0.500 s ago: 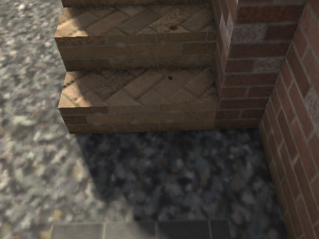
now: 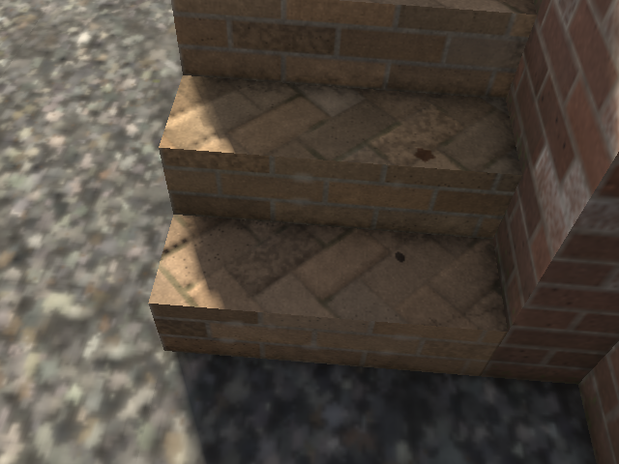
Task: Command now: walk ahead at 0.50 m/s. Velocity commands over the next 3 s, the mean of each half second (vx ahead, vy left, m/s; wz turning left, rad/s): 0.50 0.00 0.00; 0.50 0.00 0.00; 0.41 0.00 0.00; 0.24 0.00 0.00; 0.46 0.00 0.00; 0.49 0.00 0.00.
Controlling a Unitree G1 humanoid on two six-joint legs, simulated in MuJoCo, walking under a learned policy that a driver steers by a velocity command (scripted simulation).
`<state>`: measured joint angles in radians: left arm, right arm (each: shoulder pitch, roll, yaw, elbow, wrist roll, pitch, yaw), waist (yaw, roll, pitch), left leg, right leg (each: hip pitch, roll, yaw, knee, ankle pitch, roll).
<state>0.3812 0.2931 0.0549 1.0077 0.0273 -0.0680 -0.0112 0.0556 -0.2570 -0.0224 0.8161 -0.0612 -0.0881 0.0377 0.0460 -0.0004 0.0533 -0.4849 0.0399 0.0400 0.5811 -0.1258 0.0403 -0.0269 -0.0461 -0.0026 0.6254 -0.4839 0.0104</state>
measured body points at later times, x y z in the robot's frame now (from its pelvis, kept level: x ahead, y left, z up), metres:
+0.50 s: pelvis +0.24 +0.03 +0.02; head +0.26 +0.03 +0.47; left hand +0.42 +0.26 -0.09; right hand +0.21 -0.22 -0.13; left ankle +0.12 +0.10 -0.72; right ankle +0.36 -0.05 -0.71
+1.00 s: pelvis +0.42 +0.06 +0.02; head +0.43 +0.07 +0.47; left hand +0.42 +0.29 -0.14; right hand +0.57 -0.16 -0.10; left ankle +0.45 +0.14 -0.72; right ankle +0.36 -0.05 -0.71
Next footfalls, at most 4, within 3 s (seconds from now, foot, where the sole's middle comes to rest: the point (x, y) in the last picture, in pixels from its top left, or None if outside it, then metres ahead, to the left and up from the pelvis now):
0.52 right None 0.40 -0.05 -0.76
0.96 left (247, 440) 0.50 0.16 -0.76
1.32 right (341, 441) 0.51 -0.04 -0.76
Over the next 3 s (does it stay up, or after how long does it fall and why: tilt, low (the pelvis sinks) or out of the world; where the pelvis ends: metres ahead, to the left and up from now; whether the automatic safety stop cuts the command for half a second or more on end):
stays up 0.48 0.06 0.03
